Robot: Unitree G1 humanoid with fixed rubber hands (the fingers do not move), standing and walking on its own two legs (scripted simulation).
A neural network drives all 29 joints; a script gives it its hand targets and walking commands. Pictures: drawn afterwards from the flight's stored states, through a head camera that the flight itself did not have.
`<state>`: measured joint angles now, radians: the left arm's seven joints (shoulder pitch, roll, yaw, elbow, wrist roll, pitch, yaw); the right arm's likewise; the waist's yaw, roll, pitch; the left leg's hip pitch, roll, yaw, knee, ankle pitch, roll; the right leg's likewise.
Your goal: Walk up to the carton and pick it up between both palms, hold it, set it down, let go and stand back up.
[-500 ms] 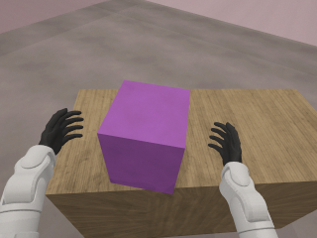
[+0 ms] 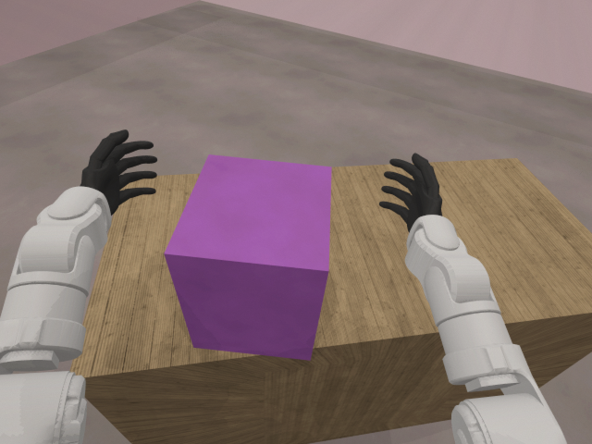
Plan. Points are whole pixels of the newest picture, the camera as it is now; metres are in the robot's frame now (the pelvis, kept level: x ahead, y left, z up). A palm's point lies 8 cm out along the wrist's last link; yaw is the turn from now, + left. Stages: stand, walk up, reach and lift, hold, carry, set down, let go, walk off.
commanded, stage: reach and lift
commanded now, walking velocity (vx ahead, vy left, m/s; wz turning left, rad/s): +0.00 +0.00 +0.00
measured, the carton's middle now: (260, 259) +0.42 +0.03 +0.00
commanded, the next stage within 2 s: none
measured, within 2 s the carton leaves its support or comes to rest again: neither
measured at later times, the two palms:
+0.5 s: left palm (108, 146) +0.44 +0.22 +0.21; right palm (404, 172) +0.41 -0.16 +0.19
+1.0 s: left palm (133, 198) +0.45 +0.21 +0.12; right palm (386, 215) +0.41 -0.15 +0.12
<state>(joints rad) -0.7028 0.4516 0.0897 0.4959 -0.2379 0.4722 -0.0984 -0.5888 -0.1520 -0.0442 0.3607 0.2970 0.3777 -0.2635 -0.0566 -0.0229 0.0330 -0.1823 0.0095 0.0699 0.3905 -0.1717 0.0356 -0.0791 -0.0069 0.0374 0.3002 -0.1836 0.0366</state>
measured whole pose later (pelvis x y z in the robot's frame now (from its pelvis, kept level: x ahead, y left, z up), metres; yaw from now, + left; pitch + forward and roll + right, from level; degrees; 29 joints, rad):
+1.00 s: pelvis -0.01 -0.01 -0.01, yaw +2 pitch +9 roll -2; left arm -1.05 0.44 -0.11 1.29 -0.31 0.01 -0.05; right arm -0.89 -0.03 -0.08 0.96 0.20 0.15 -0.28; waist -0.12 -0.06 -0.12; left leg -0.46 0.01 0.02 0.46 -0.15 0.02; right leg -0.36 0.00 -0.02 0.40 -0.20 0.02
